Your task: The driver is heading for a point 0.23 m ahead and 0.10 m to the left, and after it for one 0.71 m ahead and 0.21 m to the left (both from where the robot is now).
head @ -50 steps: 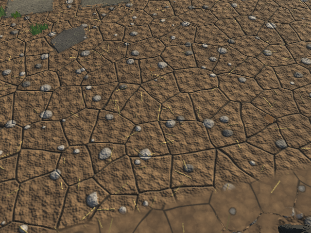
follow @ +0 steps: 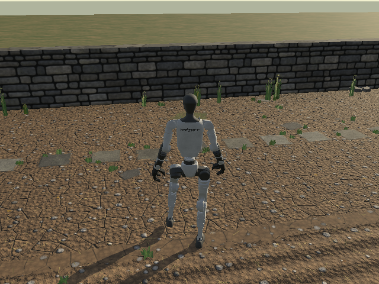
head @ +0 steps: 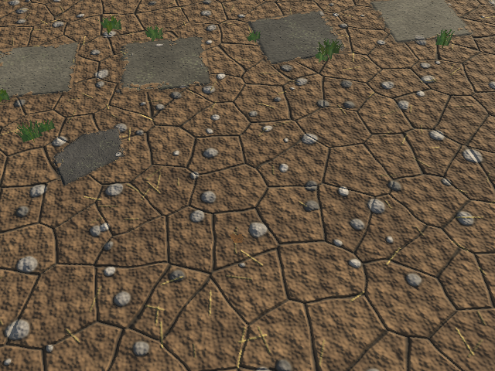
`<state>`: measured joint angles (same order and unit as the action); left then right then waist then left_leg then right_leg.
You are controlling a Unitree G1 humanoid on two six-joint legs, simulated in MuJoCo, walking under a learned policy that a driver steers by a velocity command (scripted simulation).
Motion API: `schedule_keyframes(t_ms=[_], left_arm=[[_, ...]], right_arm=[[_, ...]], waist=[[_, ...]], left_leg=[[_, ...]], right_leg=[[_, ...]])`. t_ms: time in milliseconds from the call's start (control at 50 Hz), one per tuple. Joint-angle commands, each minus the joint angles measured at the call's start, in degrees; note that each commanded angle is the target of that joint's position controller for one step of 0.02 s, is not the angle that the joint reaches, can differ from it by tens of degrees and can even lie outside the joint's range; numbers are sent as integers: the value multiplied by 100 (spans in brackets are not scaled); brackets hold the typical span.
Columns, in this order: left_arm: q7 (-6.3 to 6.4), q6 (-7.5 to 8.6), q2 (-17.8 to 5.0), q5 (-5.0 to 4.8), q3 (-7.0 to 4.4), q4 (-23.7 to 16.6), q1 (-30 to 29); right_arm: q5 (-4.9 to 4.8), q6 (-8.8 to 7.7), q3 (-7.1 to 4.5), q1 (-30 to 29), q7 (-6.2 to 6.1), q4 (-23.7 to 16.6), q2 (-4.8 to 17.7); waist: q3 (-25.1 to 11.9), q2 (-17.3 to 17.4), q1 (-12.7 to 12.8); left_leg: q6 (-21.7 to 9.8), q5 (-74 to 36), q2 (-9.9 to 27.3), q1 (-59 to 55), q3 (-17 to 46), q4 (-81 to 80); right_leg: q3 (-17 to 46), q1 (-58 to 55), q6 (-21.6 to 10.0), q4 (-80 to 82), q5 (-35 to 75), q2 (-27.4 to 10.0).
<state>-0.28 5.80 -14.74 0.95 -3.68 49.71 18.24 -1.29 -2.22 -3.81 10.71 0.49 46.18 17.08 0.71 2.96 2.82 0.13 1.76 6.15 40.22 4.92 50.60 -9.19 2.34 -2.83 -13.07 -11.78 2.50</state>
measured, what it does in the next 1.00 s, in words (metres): walks ahead, turning left: left foot, then right foot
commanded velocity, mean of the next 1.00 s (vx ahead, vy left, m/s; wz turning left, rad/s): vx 0.12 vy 0.00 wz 0.44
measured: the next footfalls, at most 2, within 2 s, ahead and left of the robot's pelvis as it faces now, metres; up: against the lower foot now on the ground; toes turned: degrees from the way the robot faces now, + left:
left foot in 0.20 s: +0.27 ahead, +0.14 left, +0.00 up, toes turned +8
right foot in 0.68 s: +0.34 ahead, -0.07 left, +0.00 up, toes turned +28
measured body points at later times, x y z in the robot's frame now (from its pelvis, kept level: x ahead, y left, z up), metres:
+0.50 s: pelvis +0.18 +0.04 -0.01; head +0.23 +0.07 +0.44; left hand +0.27 +0.35 -0.12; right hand +0.39 -0.20 -0.10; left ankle +0.23 +0.13 -0.75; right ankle +0.29 -0.12 -0.69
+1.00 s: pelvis +0.23 +0.02 -0.01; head +0.25 +0.02 +0.44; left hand +0.22 +0.31 -0.12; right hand +0.48 -0.15 -0.12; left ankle +0.15 +0.13 -0.75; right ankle +0.30 -0.09 -0.75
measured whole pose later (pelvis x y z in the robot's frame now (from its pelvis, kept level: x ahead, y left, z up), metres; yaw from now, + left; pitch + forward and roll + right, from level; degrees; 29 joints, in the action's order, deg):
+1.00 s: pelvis +0.23 +0.02 -0.01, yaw +27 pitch +1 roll +0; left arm 0.9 -0.3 -14.0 -0.4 -2.4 43.5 10.3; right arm -0.5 3.0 -3.4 10.3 -1.0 38.4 15.8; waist 1.7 1.1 1.2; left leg 3.1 15.2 -0.2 13.1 3.5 29.0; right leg 1.8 16.3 0.8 -29.4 -14.0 -1.0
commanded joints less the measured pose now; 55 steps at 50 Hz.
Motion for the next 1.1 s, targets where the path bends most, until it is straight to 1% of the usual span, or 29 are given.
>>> schedule_keyframes(t_ms=[20, 100, 140, 180, 200, 220, 240, 260, 280, 300, 320, 360, 400, 500, 600, 660, 680, 700, 720, 740, 780, 880, 920, 960, 1000, 1020, 1040, 1060, 1100], left_arm=[[90, 59, -887, -28, -182, -358, -426], [193, -179, -1079, -133, -235, -226, -217], [267, -292, -1225, -219, -286, -292, -381], [313, -379, -1197, -256, -280, -390, -592], [282, -329, -969, -101, -191, -467, -329], [162, -234, -284, 157, 26, -621, 456], [67, -142, -791, -14, -28, -552, 235], [54, -141, -968, -215, -87, -726, -373], [120, -178, -906, -177, -78, -777, -622], [199, -256, -928, -89, -102, -749, -705], [227, -349, -977, -68, -134, -767, -628], [254, -447, -838, -35, -123, -768, -453], [295, -470, -730, -9, -91, -788, -494], [292, -538, -709, -57, -76, -939, -967], [204, -390, -760, -106, -100, -1054, -1137], [117, -296, -851, -89, -167, -923, -647], [130, -312, -1216, 27, -243, -983, -618], [137, -389, -1612, 195, -334, -940, -769], [141, -379, -1237, 192, -262, -1094, -860], [163, -381, -1045, 116, -207, -1158, -991], [171, -404, -864, -69, -152, -1158, -1182], [173, -533, -767, -53, -97, -1050, -1103], [160, -581, -929, -76, -142, -971, -880], [143, -600, -963, -147, -128, -926, -875], [111, -512, -813, -157, -56, -795, -568], [52, -417, -643, 21, 13, -836, -499], [31, -357, -369, 42, 80, -820, -417], [45, -358, -607, 90, 55, -775, -779], [83, -407, -639, 29, 27, -716, -995]], right_arm=[[44, -70, 20, -424, 99, -460, 94], [94, -68, 4, -792, 268, -838, 112], [108, -49, -102, -416, 333, -870, 329], [103, -59, -343, 786, 285, -613, 775], [121, -30, -482, 1182, 132, -583, 1256], [225, -8, -495, 824, 54, -773, 1749], [220, 1, -429, 955, 98, -979, 1435], [176, -1, -363, 592, 116, -1058, 1159], [60, 20, -309, 269, 94, -1052, 925], [26, 63, -255, 19, 52, -1097, 760], [93, 96, -239, -115, 20, -1151, 725], [191, 118, -273, -217, -10, -1231, 814], [173, 136, -316, -152, -77, -1240, 924], [94, 322, -333, -207, -238, -1340, 961], [100, 418, -333, -122, -229, -1388, 920], [24, 475, -260, -175, -246, -1431, 739], [78, 478, -173, 103, -243, -1428, 451], [48, 427, -188, 137, -230, -1605, 466], [175, 350, -312, 155, -218, -1504, 947], [115, 351, -389, 206, -201, -1362, 1089], [121, 460, -341, 264, -248, -1187, 830], [87, 480, -77, -124, -200, -1278, 192], [55, 466, -67, -250, -167, -1296, 222], [45, 452, -102, -9, -146, -1139, 293], [141, 438, -112, 86, -160, -1089, 474], [207, 447, -172, 195, -216, -1132, 846], [257, 444, -134, -47, -178, -1010, 718], [257, 397, -59, -219, -112, -1103, 345], [294, 314, -36, -124, -93, -992, 344]], waist=[[365, -499, -35], [270, -628, 33], [-40, -830, -234], [-653, -654, -884], [-1113, 146, -981], [-1834, 1340, -200], [-2892, 516, -690], [-2201, 162, -730], [-1438, -238, -561], [-983, -304, -408], [-819, -134, -223], [-793, 77, -74], [-917, 125, -86], [-909, 349, -260], [-776, 654, -390], [-835, 578, -122], [-923, -263, -289], [-509, -2002, -554], [-591, -1726, -351], [-574, -1242, -374], [-431, -951, -412], [-544, -1403, -247], [-568, -1609, -77], [-511, -1515, -202], [-506, -1140, -204], [-771, -279, -63], [-761, 666, 163], [-535, 355, -88], [-245, 213, -186]], left_leg=[[-30, -733, 15, -249, -280, -850], [-174, -338, -249, -425, -731, -1468], [-358, 264, -548, -914, -941, -1543], [-663, -154, -933, -2417, -996, -2217], [-989, -2329, -237, -3862, 22, -2259], [-2259, -4676, 1319, -5743, 2517, -1828], [-2584, -3770, 1554, -5838, 3189, -2328], [-2299, -2979, 1245, -5269, 2473, -2550], [-1967, -2215, 921, -4426, 1965, -2741], [-1782, -1740, 724, -3623, 1695, -2937], [-1708, -1483, 580, -2978, 1558, -3110], [-1669, -1612, 389, -2395, 1357, -3218], [-1633, -1781, 296, -2344, 1268, -3152], [-1320, 417, 62, -2265, 1607, -3196], [-1217, 496, 61, -2542, 2189, -2935], [-858, 179, -210, -2484, 2117, -2351], [-526, 1415, -653, -1962, 1570, -1482], [-184, 3108, -1588, -854, 441, -591], [84, 3507, -1322, -721, 541, 782], [161, 3196, -1279, -713, 594, 1362], [359, 2713, -1205, -610, 554, 1730], [543, 2407, -838, -1571, -123, -194], [521, 2307, -768, -2026, -331, -1075], [377, 1416, -799, -2601, -475, -2345], [55, 222, -531, -3573, -80, -3199], [-192, -1170, 174, -4125, 582, -2824], [-572, -557, 325, -3409, 642, -2698], [-570, 336, 105, -3041, 584, -2818], [-347, 872, -147, -2765, 430, -2877]], right_leg=[[208, 382, -644, 628, 1945, -1515], [-99, -292, -489, -181, 3635, -1694], [-138, -547, -341, -939, 4807, -1731], [-259, -234, -29, -2707, 4709, -1421], [-284, 950, 343, -4347, 2543, -1031], [255, 3171, 748, -6515, -2923, 61], [1479, 3325, 670, -7088, -2929, 39], [1539, 3637, 543, -6922, -2381, -208], [1428, 3765, 528, -6447, -1896, -419], [1411, 3600, 553, -6048, -1609, -562], [1442, 3201, 550, -5772, -1428, -614], [1341, 2790, 611, -5286, -1246, -502], [1337, 2750, 711, -4733, -1063, -412], [1497, 2683, 819, -3722, -412, -281], [1546, 2298, 701, -2625, -634, -108], [1454, 1220, 424, -950, 388, -318], [2343, 637, 41, -655, 845, -1377], [3653, 624, -919, -430, 1985, -2263], [4001, 727, -1391, -448, 2283, -2602], [3469, 763, -1255, -609, 2341, -2329], [2744, 659, -880, -813, 2286, -1812], [1926, 555, -783, -878, 2419, -1322], [2059, 500, -872, -904, 2396, -1422], [2090, 611, -808, -1036, 2185, -1400], [2045, 1148, -329, -1070, 1507, -1260], [1643, 1546, 24, -1542, 790, -914], [1183, 1285, 341, -1309, -197, -555], [1154, 1048, 540, -1349, -52, -534], [1114, 1012, 552, -1409, 212, -495]])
